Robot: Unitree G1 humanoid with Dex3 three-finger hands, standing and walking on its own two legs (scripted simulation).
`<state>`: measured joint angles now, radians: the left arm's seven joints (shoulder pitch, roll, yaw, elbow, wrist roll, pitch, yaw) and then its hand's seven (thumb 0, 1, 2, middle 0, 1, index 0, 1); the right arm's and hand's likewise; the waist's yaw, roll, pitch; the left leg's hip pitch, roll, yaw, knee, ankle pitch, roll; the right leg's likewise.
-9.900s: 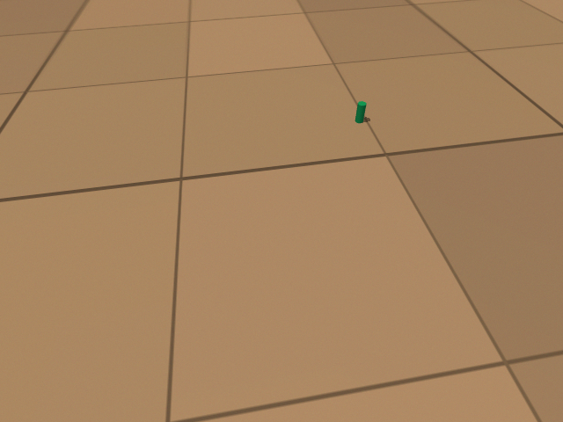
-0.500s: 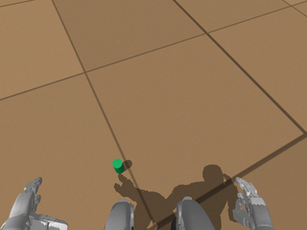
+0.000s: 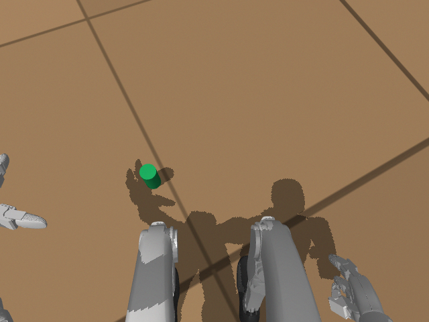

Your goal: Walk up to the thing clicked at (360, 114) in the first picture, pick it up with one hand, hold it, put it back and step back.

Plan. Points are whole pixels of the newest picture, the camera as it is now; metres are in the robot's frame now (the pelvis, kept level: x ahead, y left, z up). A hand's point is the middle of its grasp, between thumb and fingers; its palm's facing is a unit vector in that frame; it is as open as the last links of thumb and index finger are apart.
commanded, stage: go down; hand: left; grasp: from the side
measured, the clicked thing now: (151, 177) +0.48 +0.19 -0.44
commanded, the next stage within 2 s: approach in 1.52 s
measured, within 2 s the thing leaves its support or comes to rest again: neither
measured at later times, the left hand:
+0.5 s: hand (26, 174) +0.39 +0.37 -0.09, palm faces +0.11 -0.98 -0.16, open 17.1 cm
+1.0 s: hand (27, 169) +0.41 +0.38 -0.11, palm faces +0.11 -0.99 -0.13, open 17.2 cm
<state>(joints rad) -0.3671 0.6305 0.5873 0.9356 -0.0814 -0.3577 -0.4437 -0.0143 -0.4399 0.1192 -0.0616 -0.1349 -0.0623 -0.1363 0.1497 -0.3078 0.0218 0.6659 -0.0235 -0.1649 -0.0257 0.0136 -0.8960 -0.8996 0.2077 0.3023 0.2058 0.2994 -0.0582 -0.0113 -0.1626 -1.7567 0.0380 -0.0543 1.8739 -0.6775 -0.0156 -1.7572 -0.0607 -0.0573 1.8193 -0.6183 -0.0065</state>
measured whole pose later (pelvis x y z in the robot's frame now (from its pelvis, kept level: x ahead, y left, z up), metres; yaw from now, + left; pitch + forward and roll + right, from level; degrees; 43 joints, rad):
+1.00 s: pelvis -0.02 +0.01 -0.12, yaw -3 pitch +31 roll -6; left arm -0.65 0.87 0.76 1.10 -0.12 -0.40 -0.65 -0.02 -0.47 0.10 -0.04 -0.09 -0.04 -0.10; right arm 0.13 -0.36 0.10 0.68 -0.05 -0.16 0.00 0.01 -0.91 -0.91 0.21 0.30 0.21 0.30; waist -0.12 -0.02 -0.09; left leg -2.12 0.02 -0.11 2.27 -0.69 0.00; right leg -2.09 -0.07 -0.07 2.17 -0.62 0.00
